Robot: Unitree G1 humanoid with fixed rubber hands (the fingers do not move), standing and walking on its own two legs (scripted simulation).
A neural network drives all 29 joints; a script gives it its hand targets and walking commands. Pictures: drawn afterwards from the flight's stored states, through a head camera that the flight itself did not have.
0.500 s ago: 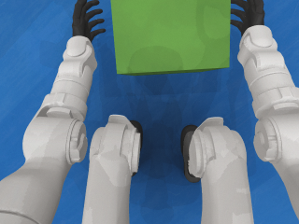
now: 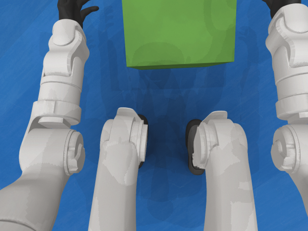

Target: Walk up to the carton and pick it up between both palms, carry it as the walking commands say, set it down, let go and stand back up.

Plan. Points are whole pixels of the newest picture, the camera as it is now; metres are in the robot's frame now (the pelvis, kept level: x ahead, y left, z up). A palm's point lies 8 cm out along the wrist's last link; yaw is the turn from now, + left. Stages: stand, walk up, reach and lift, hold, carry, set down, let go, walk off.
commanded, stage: set down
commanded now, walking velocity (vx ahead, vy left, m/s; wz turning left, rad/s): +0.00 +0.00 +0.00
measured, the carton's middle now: (175, 34) +0.51 +0.00 -0.29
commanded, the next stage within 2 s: let go in 0.94 s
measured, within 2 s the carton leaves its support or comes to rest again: neither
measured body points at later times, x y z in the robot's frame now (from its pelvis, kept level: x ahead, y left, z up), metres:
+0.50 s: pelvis +0.03 +0.00 +0.13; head +0.33 +0.00 +0.46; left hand +0.53 +0.21 +0.02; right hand +0.55 -0.20 +0.02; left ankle +0.12 +0.12 -0.38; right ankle +0.11 -0.11 -0.38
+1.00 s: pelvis +0.07 +0.00 +0.25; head +0.34 +0.00 +0.61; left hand +0.53 +0.21 +0.14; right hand +0.55 -0.20 +0.15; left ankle +0.12 +0.12 -0.38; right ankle +0.11 -0.11 -0.38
